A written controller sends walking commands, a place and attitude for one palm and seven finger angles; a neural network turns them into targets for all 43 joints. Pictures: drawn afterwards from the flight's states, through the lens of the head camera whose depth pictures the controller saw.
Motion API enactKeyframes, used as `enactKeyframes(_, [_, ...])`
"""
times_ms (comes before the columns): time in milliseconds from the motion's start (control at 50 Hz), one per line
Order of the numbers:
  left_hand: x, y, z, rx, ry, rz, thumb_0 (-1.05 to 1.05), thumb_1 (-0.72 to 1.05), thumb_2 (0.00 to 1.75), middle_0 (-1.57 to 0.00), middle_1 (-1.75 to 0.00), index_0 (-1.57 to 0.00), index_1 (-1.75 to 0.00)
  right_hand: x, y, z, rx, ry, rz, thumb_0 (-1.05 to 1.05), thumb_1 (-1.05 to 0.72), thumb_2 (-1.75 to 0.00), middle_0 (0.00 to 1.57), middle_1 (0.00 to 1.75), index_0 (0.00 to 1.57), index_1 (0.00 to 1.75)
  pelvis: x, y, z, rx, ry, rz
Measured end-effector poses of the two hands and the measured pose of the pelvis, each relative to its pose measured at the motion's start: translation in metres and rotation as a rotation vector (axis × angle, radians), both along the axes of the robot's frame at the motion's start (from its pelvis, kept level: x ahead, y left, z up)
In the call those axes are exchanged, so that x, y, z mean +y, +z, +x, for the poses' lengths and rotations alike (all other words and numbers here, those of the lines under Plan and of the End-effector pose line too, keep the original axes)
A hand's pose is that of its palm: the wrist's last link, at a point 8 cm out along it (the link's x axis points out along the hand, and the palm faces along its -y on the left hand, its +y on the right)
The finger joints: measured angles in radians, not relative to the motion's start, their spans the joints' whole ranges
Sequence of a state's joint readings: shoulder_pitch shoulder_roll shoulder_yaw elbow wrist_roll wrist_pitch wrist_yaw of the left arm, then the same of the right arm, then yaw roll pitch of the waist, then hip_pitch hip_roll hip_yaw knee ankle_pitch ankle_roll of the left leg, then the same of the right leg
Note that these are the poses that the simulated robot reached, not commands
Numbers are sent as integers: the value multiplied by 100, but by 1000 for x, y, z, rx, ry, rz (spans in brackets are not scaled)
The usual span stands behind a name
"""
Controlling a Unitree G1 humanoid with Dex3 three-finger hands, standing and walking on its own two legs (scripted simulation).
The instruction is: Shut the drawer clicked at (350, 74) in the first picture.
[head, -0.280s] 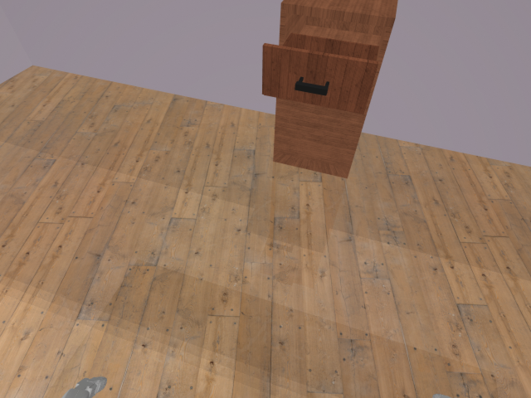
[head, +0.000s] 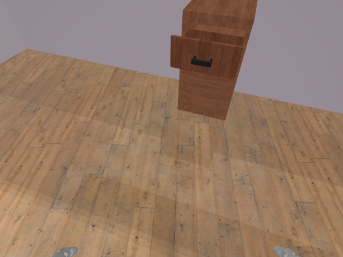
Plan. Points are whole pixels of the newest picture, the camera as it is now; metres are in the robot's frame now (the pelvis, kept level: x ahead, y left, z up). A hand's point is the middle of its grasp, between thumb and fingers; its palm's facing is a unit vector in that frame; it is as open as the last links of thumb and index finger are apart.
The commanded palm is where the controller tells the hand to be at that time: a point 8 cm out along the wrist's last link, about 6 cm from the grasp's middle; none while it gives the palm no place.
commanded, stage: stand and wait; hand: left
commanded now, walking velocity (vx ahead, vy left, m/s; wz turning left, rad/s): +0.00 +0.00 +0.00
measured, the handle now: (202, 61) +1.07 -0.10 -0.08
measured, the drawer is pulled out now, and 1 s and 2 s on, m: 0.30 0.30 0.30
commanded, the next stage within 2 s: look at it before walking up in 0.54 s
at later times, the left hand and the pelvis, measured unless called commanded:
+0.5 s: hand out of the picture +0.05 +0.23 -0.15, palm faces -0.04 -0.94 -0.33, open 7.4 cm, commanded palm none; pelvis -0.02 -0.01 +0.00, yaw +0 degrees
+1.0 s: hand out of the picture +0.05 +0.23 -0.15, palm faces -0.03 -0.95 -0.32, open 7.4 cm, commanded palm none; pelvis -0.02 -0.02 +0.01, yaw +0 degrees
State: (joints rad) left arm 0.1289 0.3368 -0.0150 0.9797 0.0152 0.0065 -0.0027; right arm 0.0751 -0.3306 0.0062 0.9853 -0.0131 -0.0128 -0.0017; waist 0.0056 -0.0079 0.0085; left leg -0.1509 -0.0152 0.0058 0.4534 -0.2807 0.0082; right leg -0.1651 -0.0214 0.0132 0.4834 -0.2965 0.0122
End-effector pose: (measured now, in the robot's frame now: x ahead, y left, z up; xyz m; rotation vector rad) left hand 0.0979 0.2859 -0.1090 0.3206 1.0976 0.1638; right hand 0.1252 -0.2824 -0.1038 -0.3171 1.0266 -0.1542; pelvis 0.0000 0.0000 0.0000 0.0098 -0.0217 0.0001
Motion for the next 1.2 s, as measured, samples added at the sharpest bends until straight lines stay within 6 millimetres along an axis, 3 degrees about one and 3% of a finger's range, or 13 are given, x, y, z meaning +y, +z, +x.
enactKeyframes(260, [-6, -8, -48, 120, 36, -4, 0, 90, 90, -20, -30, -20, -30, -19, -10, -55, 142, -45, -13, 1, -91, -89, 21, 30, 20, 30, -10, 3, -11, -3, 1, -3])
enactKeyframes(440, [-10, -9, -57, 142, 38, -3, 0, 90, 90, -20, -30, -20, -30, -22, -14, -80, 196, -70, -7, 1, -91, -89, 21, 30, 20, 30, -13, 4, -17, -4, -2, -4])
enactKeyframes(800, [-15, -6, -46, 94, 26, -10, 0, 90, 90, -20, -30, -20, -30, -19, -12, -81, 172, -73, 6, 1, -91, -89, 21, 30, 20, 30, -15, 6, -22, -8, -5, -3])
enactKeyframes(1200, [-15, -10, -65, 145, 45, -14, 0, 90, 90, -20, -30, -20, -30, -20, -12, -83, 192, -71, 1, 1, -91, -89, 21, 30, 20, 30, -16, 7, -22, -4, -4, -5])
